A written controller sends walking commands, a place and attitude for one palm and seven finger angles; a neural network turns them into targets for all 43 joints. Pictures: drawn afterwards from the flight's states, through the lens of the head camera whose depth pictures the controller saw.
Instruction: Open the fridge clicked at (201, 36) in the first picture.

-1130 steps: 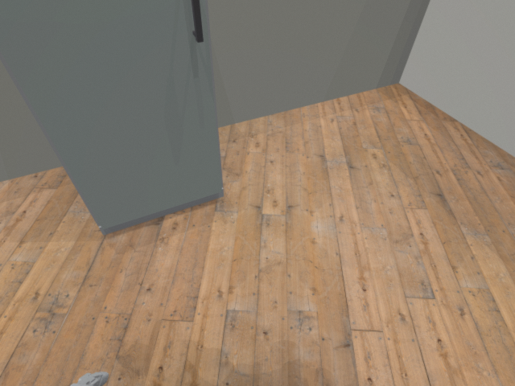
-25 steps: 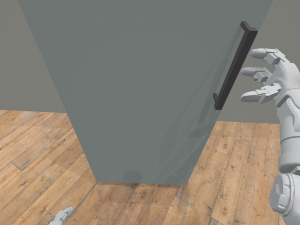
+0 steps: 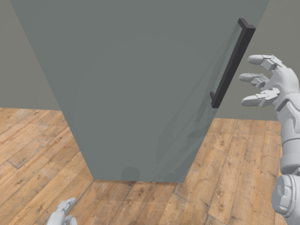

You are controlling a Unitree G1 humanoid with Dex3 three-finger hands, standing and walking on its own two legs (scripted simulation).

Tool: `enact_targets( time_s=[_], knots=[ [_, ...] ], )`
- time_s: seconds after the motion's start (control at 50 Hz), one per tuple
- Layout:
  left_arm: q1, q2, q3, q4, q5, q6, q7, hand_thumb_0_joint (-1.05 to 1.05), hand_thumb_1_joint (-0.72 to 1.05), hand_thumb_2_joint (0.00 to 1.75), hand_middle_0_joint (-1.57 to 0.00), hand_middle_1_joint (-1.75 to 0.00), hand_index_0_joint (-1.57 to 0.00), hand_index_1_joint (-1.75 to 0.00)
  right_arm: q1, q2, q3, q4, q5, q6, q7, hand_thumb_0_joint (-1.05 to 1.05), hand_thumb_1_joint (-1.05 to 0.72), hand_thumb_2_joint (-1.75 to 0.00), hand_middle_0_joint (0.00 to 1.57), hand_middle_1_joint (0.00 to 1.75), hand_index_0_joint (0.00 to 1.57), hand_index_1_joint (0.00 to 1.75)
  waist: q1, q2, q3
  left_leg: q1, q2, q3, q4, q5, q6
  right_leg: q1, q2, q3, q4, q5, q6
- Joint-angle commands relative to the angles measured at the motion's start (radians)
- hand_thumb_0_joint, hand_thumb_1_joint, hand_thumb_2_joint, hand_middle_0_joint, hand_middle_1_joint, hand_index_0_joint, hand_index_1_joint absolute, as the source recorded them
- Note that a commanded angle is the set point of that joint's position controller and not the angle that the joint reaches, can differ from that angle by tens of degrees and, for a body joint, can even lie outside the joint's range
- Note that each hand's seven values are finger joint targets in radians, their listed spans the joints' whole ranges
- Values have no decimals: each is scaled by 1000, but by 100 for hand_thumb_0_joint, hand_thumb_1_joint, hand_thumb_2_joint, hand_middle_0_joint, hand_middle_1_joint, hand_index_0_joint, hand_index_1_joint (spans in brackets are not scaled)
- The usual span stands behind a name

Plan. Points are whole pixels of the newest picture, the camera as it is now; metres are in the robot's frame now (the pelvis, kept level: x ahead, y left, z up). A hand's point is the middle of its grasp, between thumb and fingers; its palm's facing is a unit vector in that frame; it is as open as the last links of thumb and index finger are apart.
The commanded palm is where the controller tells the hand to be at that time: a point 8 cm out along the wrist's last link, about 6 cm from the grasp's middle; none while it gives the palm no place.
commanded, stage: move the hooked fingers beside the handle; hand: right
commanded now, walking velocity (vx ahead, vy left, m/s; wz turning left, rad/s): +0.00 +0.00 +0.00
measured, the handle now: (226, 69) +0.48 -0.14 +0.20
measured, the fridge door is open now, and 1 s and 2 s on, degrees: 0 0 0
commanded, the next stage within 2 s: feel for the door with the fingertips in 1.38 s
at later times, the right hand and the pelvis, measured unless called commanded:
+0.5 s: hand (257, 86) +0.42 -0.20 +0.21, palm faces -0.04 +1.00 -0.01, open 14.0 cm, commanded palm +0.40 -0.25 +0.21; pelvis +0.00 +0.00 +0.00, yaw +0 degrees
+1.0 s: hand (257, 76) +0.43 -0.20 +0.22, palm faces -0.05 +1.00 -0.02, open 14.0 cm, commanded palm +0.40 -0.25 +0.21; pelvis +0.00 +0.00 +0.00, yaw +1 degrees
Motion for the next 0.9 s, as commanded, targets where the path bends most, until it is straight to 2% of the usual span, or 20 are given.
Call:
enact_targets(
  time_s=[0.0,0.08,0.14,0.16,0.2,0.22,0.26,0.28,0.3,0.36,0.42,0.52,0.56,0.58,0.68,0.78,0.8,0.82,0.86,0.88],
  knots=[
    [-27,130,54,-132,4,-44,11,0,90,90,-20,-30,-20,-30,-531,-269,-63,-350,18,-121,-15,0,50,-30,30,120,30,120,1,-7,-356,78,-13,-21,-37,354,25,212,3,52,-26,328,-36],
    [-28,127,53,-125,4,-47,10,0,90,90,-20,-30,-20,-30,-491,-283,-86,-353,16,-117,-31,0,50,-30,30,120,30,120,-10,-22,-332,81,-14,-13,-40,359,30,217,-2,56,-30,357,-32],
    [-40,124,52,-128,3,-49,3,0,90,90,-20,-30,-20,-30,-414,-245,-76,-337,8,-73,-33,0,50,-30,30,120,30,120,-23,-61,-303,67,-14,-9,-37,365,33,215,-2,57,-36,375,-24],
    [-41,123,51,-128,2,-47,2,0,90,90,-20,-30,-20,-30,-396,-199,-41,-323,9,-54,-31,0,50,-30,30,120,30,120,-17,-52,-279,56,-13,-5,-38,362,32,203,-2,57,-39,371,-23],
    [-39,130,55,-131,0,-39,-2,0,90,90,-20,-30,-20,-30,-340,-209,-58,-291,13,-23,-30,0,50,-30,30,120,30,120,-26,16,-252,68,-16,-1,-41,363,31,169,-3,52,-44,356,-26],
    [-45,131,56,-137,0,-36,-2,0,90,90,-20,-30,-20,-30,-320,-203,-55,-299,16,-9,-28,0,50,-30,30,120,30,120,-30,10,-249,69,-13,-4,-41,360,31,161,-1,50,-45,345,-27],
    [-47,129,59,-140,-1,-33,0,0,90,90,-20,-30,-20,-30,-336,-172,-30,-319,20,1,-27,0,50,-30,30,120,30,120,-17,37,-247,54,-13,0,-40,349,29,166,-4,52,-44,333,-27],
    [-48,129,61,-142,-1,-30,-1,0,90,90,-20,-30,-20,-30,-324,-195,-49,-343,23,-5,-31,0,50,-30,30,120,30,120,-25,55,-261,73,-13,-2,-43,353,30,170,-5,50,-39,344,-29],
    [-58,126,57,-151,-1,-31,-1,0,90,90,-20,-30,-20,-30,-345,-180,-37,-384,25,-10,-32,0,50,-30,30,120,30,120,-22,29,-275,69,-14,-5,-42,355,29,183,-2,49,-42,345,-31],
    [-59,123,55,-141,3,-37,9,0,90,90,-20,-30,-20,-30,-458,-218,-54,-439,24,-38,-48,0,50,-30,30,120,30,120,-3,28,-281,50,-16,-8,-52,304,27,201,-2,60,-45,296,-32],
    [-61,119,48,-133,6,-42,17,0,90,90,-20,-30,-20,-30,-503,-253,-71,-463,13,-64,-59,0,50,-30,30,120,30,120,-1,-25,-304,58,-16,-14,-54,301,30,227,0,61,-45,305,-32],
    [-55,117,43,-106,3,-50,19,0,90,90,-20,-30,-20,-30,-516,-191,-9,-342,1,-46,-54,0,50,-30,30,120,30,120,13,-81,-267,19,-13,-10,-62,274,34,224,3,65,-45,282,-24],
    [-52,119,45,-102,0,-52,16,0,90,90,-20,-30,-20,-30,-495,-146,23,-283,6,-28,-46,0,50,-30,30,120,30,120,13,-71,-241,-6,-13,-4,-60,248,36,207,2,72,-46,257,-20],
    [-40,125,48,-98,2,-49,15,0,90,90,-20,-30,-20,-30,-463,-137,25,-245,10,-20,-43,0,50,-30,30,120,30,120,12,-16,-242,6,-14,0,-61,255,35,192,1,70,-44,260,-24],
    [-24,138,54,-98,4,-33,12,0,90,90,-20,-30,-20,-30,-441,-213,-41,-143,14,-19,-42,0,50,-30,30,120,30,120,-2,86,-223,24,-9,-6,-56,258,28,112,4,59,-41,230,-30],
    [-19,129,56,-116,10,-37,14,0,90,90,-20,-30,-20,-30,-552,-298,-85,-277,-5,-122,-63,0,50,-30,30,120,30,120,0,45,-319,78,-7,-26,-48,293,21,152,0,49,-32,263,-39],
    [-19,130,53,-121,12,-41,14,0,90,90,-20,-30,-20,-30,-583,-333,-106,-341,-12,-145,-63,0,50,-30,30,120,30,120,-4,-10,-373,102,-10,-33,-42,321,25,190,2,53,-34,296,-38],
    [-23,125,51,-128,12,-46,13,0,90,90,-20,-30,-20,-30,-581,-324,-101,-378,-14,-158,-59,0,50,-30,30,120,30,120,-8,-58,-410,116,-9,-32,-34,347,28,223,3,57,-31,329,-34],
    [-27,122,48,-121,10,-50,13,0,90,90,-20,-30,-20,-30,-552,-313,-99,-368,-11,-159,-50,0,50,-30,30,120,30,120,-6,-100,-388,102,-12,-28,-38,355,31,235,3,56,-30,341,-29],
    [-19,125,52,-117,9,-47,13,0,90,90,-20,-30,-20,-30,-510,-300,-93,-334,-1,-146,-42,0,50,-30,30,120,30,120,-5,-53,-361,108,-14,-21,-46,353,29,213,-2,53,-32,339,-32]
  ],
)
